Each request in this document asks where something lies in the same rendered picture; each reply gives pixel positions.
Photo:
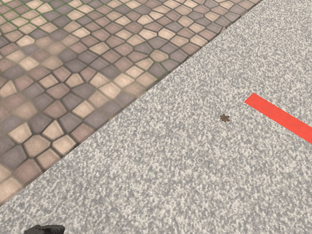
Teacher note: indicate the left robot hand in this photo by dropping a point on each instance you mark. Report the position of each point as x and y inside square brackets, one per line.
[45, 229]

